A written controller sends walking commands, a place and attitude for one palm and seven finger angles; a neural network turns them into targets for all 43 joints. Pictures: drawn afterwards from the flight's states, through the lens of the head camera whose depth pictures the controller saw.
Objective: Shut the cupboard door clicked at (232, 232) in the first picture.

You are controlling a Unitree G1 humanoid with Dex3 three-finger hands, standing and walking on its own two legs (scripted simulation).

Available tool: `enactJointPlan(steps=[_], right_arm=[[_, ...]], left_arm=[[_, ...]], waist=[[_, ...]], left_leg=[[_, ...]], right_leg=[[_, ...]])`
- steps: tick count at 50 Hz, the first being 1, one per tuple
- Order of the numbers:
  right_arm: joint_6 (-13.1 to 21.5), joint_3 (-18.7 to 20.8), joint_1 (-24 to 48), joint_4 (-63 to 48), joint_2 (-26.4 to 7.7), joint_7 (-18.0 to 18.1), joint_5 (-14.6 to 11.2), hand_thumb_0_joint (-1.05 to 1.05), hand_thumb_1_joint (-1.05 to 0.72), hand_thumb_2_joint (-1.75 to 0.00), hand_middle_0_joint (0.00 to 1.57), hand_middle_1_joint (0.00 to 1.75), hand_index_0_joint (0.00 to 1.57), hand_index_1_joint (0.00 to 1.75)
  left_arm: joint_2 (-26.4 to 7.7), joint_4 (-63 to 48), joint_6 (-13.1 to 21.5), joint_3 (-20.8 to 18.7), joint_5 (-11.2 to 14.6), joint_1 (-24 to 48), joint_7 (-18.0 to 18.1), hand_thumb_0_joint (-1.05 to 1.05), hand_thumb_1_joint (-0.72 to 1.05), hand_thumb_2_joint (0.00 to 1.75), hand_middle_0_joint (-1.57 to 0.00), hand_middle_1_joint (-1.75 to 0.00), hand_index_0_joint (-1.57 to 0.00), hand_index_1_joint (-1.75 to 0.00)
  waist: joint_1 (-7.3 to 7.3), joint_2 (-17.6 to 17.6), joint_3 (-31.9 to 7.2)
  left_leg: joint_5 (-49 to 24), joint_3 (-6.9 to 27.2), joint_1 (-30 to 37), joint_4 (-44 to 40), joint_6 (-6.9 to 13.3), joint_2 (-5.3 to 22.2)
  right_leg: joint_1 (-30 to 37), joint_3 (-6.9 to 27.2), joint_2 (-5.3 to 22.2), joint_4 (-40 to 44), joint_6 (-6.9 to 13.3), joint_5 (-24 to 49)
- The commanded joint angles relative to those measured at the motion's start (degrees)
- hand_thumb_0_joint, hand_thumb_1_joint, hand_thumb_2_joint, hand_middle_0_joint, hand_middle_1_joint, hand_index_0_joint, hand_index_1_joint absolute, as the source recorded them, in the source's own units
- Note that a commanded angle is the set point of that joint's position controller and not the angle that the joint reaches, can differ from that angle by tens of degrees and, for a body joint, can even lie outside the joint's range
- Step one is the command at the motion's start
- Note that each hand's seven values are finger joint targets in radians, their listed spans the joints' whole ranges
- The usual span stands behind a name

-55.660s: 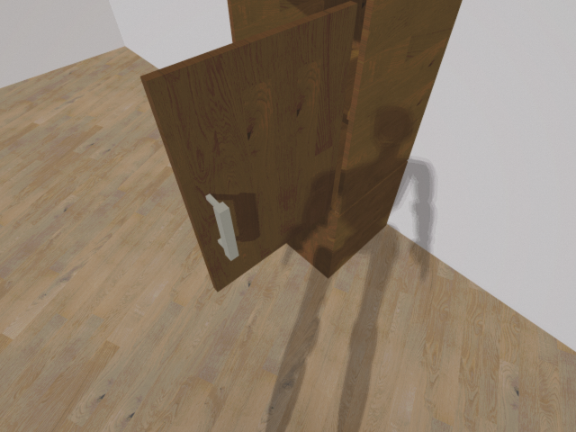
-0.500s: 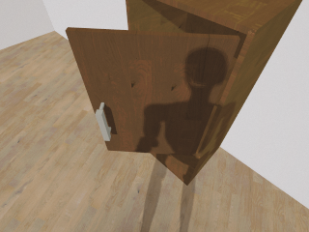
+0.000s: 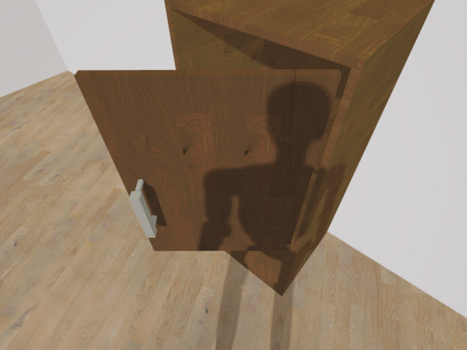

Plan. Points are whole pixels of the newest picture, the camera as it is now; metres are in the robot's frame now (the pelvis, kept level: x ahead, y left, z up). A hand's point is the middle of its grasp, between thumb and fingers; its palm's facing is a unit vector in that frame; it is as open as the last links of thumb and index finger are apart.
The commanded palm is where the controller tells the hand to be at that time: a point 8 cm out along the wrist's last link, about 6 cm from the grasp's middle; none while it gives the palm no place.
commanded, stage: come to a stop and stand still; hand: left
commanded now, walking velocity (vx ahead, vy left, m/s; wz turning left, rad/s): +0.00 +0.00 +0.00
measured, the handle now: (146, 209) +0.43 +0.23 -0.08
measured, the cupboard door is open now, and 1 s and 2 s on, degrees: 40 40 40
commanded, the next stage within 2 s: look again from close up in 0.28 s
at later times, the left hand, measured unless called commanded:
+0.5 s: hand out of the picture +0.01 +0.18 -0.17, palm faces +0.01 -0.98 -0.18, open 7.4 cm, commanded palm none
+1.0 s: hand out of the picture +0.01 +0.18 -0.17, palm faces +0.00 -0.98 -0.20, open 7.4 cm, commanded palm +0.10 +0.23 -0.07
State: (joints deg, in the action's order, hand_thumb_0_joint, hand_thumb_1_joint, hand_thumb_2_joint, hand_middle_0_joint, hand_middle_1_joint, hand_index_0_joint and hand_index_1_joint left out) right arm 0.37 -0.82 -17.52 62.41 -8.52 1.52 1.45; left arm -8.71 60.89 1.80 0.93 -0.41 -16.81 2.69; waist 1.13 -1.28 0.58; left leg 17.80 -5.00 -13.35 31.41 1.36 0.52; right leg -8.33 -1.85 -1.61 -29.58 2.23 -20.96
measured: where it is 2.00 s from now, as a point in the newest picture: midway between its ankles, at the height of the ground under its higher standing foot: outside the picture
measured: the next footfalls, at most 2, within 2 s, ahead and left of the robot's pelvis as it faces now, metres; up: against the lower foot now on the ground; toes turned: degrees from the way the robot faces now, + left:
none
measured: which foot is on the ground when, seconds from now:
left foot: down 0.00-1.00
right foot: down 0.00-1.00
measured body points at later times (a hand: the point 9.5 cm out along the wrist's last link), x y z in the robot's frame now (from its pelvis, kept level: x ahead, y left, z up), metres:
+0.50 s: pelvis +0.01 +0.01 +0.01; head +0.02 +0.01 +0.46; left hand +0.01 +0.23 -0.16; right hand +0.04 -0.22 -0.15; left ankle -0.01 +0.10 -0.73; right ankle -0.06 -0.09 -0.73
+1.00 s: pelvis +0.01 +0.01 +0.01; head +0.02 +0.01 +0.46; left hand +0.01 +0.23 -0.15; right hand +0.02 -0.22 -0.15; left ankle -0.01 +0.10 -0.73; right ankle -0.06 -0.09 -0.73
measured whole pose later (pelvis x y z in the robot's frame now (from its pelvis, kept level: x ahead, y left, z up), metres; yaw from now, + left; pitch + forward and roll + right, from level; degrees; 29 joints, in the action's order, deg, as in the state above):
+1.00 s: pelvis +0.01 +0.01 +0.01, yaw +0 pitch +0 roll +0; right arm 1.0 -0.6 -13.0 65.4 -9.3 1.5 0.8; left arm -9.9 63.1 1.5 1.0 -0.8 -16.0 2.6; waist -0.2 1.2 1.6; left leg 14.4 -5.7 -9.8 24.7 1.8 -0.6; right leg -5.3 -1.1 -0.7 -23.8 1.3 -18.2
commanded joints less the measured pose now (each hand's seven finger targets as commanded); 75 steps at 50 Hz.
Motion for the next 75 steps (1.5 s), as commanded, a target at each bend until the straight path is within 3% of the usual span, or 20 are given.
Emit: enactJointPlan(steps=[1,8,48,49,50,51,52,53,54,55,56,58,59,60,62,64,66,68,72,75], right_arm=[[1.4,0.5,-1.8,-2.0,-5.5,0.2,-0.6,0.0,-0.9,-0.9,0.2,0.3,0.2,0.3],[1.6,0.5,-0.3,-1.0,-6.4,0.4,-0.7,0.0,-0.9,-0.9,0.2,0.3,0.2,0.3],[1.8,1.1,2.5,1.6,-7.8,0.7,-0.8,0.0,-0.9,-0.9,0.2,0.3,0.2,0.3],[2.0,1.3,4.0,-2.3,-8.3,0.2,-1.3,0.0,-0.9,-0.9,0.2,0.3,0.2,0.3],[13.1,3.5,-4.7,-17.6,-20.2,5.1,-3.2,0.0,-0.9,-0.9,0.2,0.3,0.2,0.3],[18.3,0.1,0.8,-17.4,-13.9,6.2,-6.0,0.0,-0.9,-0.9,0.2,0.3,0.2,0.3],[19.9,1.7,3.0,-18.8,-10.9,5.2,-5.2,0.0,-0.9,-0.9,0.2,0.3,0.2,0.3],[20.8,2.4,3.1,-19.1,-11.0,2.6,-4.2,0.0,-0.9,-0.9,0.2,0.3,0.2,0.3],[20.9,4.2,3.7,-21.5,-12.1,1.0,-3.3,0.0,-0.9,-0.9,0.2,0.3,0.2,0.3],[21.0,4.6,4.3,-23.1,-13.0,0.3,-2.7,0.0,-0.9,-0.9,0.2,0.3,0.2,0.3],[20.7,4.8,5.5,-25.0,-13.0,-0.1,-2.3,0.0,-0.9,-0.9,0.2,0.3,0.2,0.3],[20.2,4.9,7.3,-29.0,-12.9,-1.7,-2.1,0.0,-0.9,-0.9,0.2,0.3,0.2,0.3],[19.7,5.4,8.4,-30.3,-12.7,-1.7,-1.9,0.0,-0.9,-0.9,0.2,0.3,0.2,0.3],[19.6,5.6,9.3,-31.4,-12.6,-2.0,-1.7,0.0,-0.9,-0.9,0.2,0.3,0.2,0.3],[18.5,6.4,10.1,-35.1,-12.4,-2.6,-2.9,0.0,-0.9,-0.9,0.2,0.3,0.2,0.3],[17.0,6.2,12.5,-40.5,-12.6,-2.3,-3.7,0.0,-0.9,-0.9,0.2,0.3,0.2,0.3],[16.4,5.8,13.0,-43.5,-12.2,-1.4,-3.9,0.0,-0.9,-0.9,0.2,0.3,0.2,0.3],[16.6,5.4,11.4,-44.0,-12.0,-0.5,-3.5,0.0,-0.9,-0.9,0.2,0.3,0.2,0.3],[18.8,4.3,8.8,-41.1,-12.1,1.0,-2.9,0.0,-0.9,-0.9,0.2,0.3,0.2,0.3],[19.2,3.9,7.9,-39.1,-12.8,1.9,-3.1,0.0,-0.9,-0.9,0.2,0.3,0.2,0.3]], left_arm=[[-5.8,-1.8,0.3,-0.8,0.1,-3.3,0.3,0.0,0.9,0.9,-0.2,-0.3,-0.2,-0.3],[-6.4,-1.2,0.2,-0.8,0.0,-4.0,0.3,0.0,0.9,0.9,-0.2,-0.3,-0.2,-0.3],[-7.7,0.6,-0.3,-1.1,-0.1,-2.6,0.0,0.0,0.9,0.9,-0.2,-0.3,-0.2,-0.3],[-6.5,1.8,1.2,-1.0,-1.3,-6.3,2.2,0.0,0.9,0.9,-0.2,-0.3,-0.2,-0.3],[-39.3,-90.7,16.2,-24.5,6.1,42.2,3.5,0.0,0.9,0.9,-0.2,-0.3,-0.2,-0.3],[-11.2,-71.7,12.3,-2.0,7.5,1.5,4.3,0.0,0.9,0.9,-0.22,-0.32,-0.22,-0.32],[1.4,-68.4,4.4,1.5,10.6,-11.4,4.7,0.0,0.9,0.9,-0.24,-0.34,-0.24,-0.34],[-0.1,-64.8,4.6,1.0,9.2,-3.4,4.0,0.0,0.9,0.9,-0.25,-0.36,-0.25,-0.36],[0.4,-62.0,6.5,0.1,9.7,0.5,2.6,0.0,0.9,0.9,-0.27,-0.38,-0.27,-0.38],[-1.7,-55.3,9.8,-3.2,9.7,-0.1,1.0,0.0,0.9,0.9,-0.29,-0.4,-0.29,-0.4],[-2.3,-47.5,14.2,-7.0,10.6,-6.2,-1.3,0.0,0.9,0.9,-0.31,-0.42,-0.31,-0.42],[-1.6,-43.3,24.0,-9.1,13.3,-13.7,-9.0,0.0,0.9,0.9,-0.35,-0.46,-0.35,-0.46],[-3.2,-42.6,29.4,-11.6,14.9,-15.6,-13.3,0.0,0.9,0.9,-0.36,-0.48,-0.36,-0.48],[-2.3,-42.8,34.3,-9.7,15.6,-15.1,-18.0,0.0,0.9,0.9,-0.38,-0.5,-0.38,-0.5],[-7.5,-41.9,37.8,-13.9,16.6,-14.7,-23.6,0.0,0.9,0.9,-0.42,-0.54,-0.42,-0.54],[-12.2,-50.6,34.8,-17.0,17.9,-10.8,-24.5,0.0,0.9,0.9,-0.46,-0.58,-0.46,-0.58],[-12.2,-58.9,32.0,-16.7,19.1,-6.2,-22.4,0.0,0.9,0.9,-0.49,-0.62,-0.49,-0.62],[-13.9,-68.9,32.9,-16.9,19.0,1.6,-19.0,0.0,0.9,0.9,-0.53,-0.66,-0.53,-0.66],[-11.6,-79.4,37.7,-10.2,17.3,7.9,-17.2,0.0,0.9,0.9,-0.6,-0.74,-0.6,-0.74],[-11.0,-72.6,35.5,-8.4,17.1,3.2,-19.9,0.0,0.9,0.9,-0.66,-0.8,-0.66,-0.8]], waist=[[-0.51,3.1,2.7],[-0.85,1.2,0.8],[-1.53,1.8,1.9],[-1.6,-1.0,3.5],[7.64,-4.6,-20.0],[2.13,-25.6,-26.8],[0.18,-19.0,-22.2],[1.49,-6.7,-10.2],[2.4,-2.6,-0.7],[2.21,2.8,2.9],[0.95,12.3,3.2],[-2.26,14.2,-4.4],[-3.41,20.8,-5.9],[-3.22,22.5,-7.1],[-4.68,14.5,-9.7],[-6.14,6.8,-14.7],[-5.33,1.7,-15.4],[-2.94,1.3,-17.6],[2.01,-1.7,-19.1],[2.3,-1.5,-17.6]], left_leg=[[-14.2,6.2,1.8,-6.3,0.1,5.3],[-20.3,5.8,5.1,-6.8,0.3,5.6],[-19.5,6.1,6.9,-10.9,0.6,6.1],[-32.7,4.5,4.3,1.3,-1.0,6.5],[-39.8,8.1,25.0,1.0,-0.1,3.8],[-46.5,11.9,33.8,-0.3,-1.4,6.0],[-45.3,11.5,20.9,-4.8,-3.5,5.4],[-37.6,10.4,8.9,-6.3,-3.2,4.8],[-25.7,10.6,-0.7,-2.6,-3.7,3.6],[-11.6,10.4,-9.1,2.3,-3.7,1.7],[-1.7,9.2,-17.1,7.4,-3.3,0.0],[-1.0,6.7,-25.5,16.0,-3.1,-2.3],[-0.1,6.1,-31.9,21.5,-3.2,-2.9],[3.1,5.8,-38.2,25.0,-3.3,-3.4],[7.7,4.5,-44.9,29.7,-2.8,-3.9],[10.3,3.1,-46.1,31.0,-1.9,-4.5],[12.2,3.7,-45.1,31.6,-1.1,-3.7],[13.3,4.6,-45.2,34.8,-0.4,-2.6],[11.0,6.5,-42.6,37.3,0.6,-1.3],[10.6,7.1,-44.9,38.0,0.7,-0.9]], right_leg=[[-2.8,6.4,6.7,5.4,1.0,19.5],[-1.0,6.2,7.2,5.5,0.5,24.0],[-0.3,6.5,7.9,8.9,0.0,21.8],[-4.3,7.6,9.8,7.4,-2.0,39.6],[-7.4,-1.5,2.9,-10.5,-1.9,38.0],[-15.3,-2.7,0.3,-19.6,-1.8,8.9],[-13.7,-3.2,0.7,-24.2,-1.6,0.9],[-21.0,-2.3,1.3,-20.3,-1.8,0.3],[-23.4,-3.0,2.0,-15.1,-1.2,-0.1],[-25.7,-3.6,2.4,-10.3,-0.6,0.9],[-28.6,-3.3,2.7,-7.7,-0.6,-2.2],[-29.6,0.4,3.8,-13.1,0.4,-1.6],[-29.7,6.0,5.0,-15.5,-0.8,2.0],[-30.0,9.7,6.0,-17.9,-1.9,1.6],[-29.1,15.6,7.1,-19.7,-1.6,-4.2],[-27.8,17.2,6.7,-18.7,-1.5,-14.7],[-31.6,17.0,5.9,-17.6,-1.3,-23.8],[-34.8,18.2,5.5,-17.7,-1.9,-27.9],[-40.6,13.9,3.1,-21.6,-1.4,-21.1],[-41.4,12.2,2.8,-22.7,-1.5,-18.9]])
